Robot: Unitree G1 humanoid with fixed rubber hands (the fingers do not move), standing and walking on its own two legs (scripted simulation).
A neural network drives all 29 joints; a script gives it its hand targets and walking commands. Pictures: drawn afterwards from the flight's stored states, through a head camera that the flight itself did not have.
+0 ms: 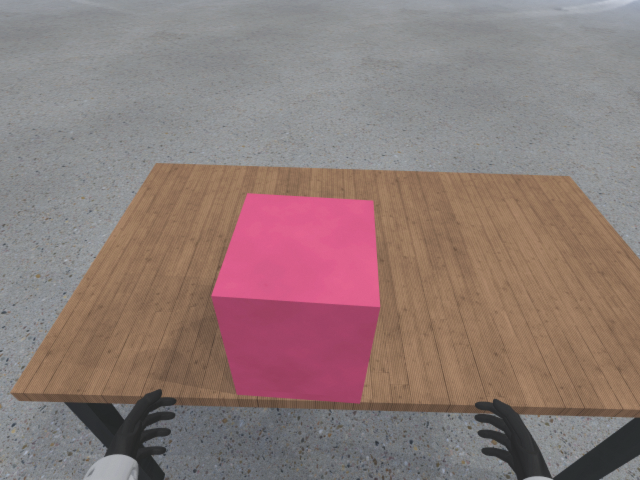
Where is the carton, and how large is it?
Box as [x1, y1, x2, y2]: [211, 193, 379, 403]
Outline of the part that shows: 247,193 211,295 237,394 359,403 379,310 372,201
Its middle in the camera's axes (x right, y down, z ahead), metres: -0.03 +0.09 +0.61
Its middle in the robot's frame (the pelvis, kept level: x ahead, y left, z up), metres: +0.42 +0.04 -0.01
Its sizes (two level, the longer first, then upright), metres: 0.210 0.200 0.250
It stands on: a table, 0.63 m high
